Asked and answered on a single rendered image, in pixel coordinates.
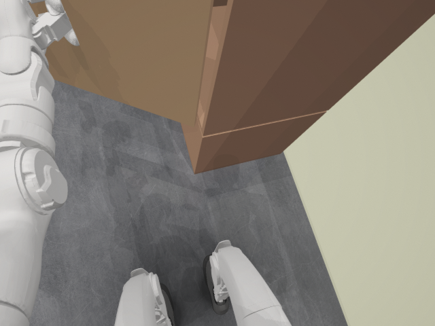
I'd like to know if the robot left shin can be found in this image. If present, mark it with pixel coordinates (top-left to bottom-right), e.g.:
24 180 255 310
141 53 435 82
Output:
130 268 172 326

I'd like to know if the robot left forearm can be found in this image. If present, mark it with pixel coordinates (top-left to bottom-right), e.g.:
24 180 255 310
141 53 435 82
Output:
0 36 56 159

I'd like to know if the left robot upper arm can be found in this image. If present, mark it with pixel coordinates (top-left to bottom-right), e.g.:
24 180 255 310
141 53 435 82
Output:
0 147 68 326

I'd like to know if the robot shin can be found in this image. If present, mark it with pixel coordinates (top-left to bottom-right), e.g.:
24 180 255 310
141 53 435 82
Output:
130 268 172 326
211 240 231 302

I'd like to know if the robot right shin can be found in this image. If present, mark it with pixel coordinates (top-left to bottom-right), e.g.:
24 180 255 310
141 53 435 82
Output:
211 240 231 302

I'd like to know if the cupboard door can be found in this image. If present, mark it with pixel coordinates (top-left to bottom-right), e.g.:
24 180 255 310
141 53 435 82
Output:
29 0 214 127

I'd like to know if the left robot hand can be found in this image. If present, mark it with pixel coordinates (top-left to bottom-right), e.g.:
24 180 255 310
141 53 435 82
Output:
0 0 80 54

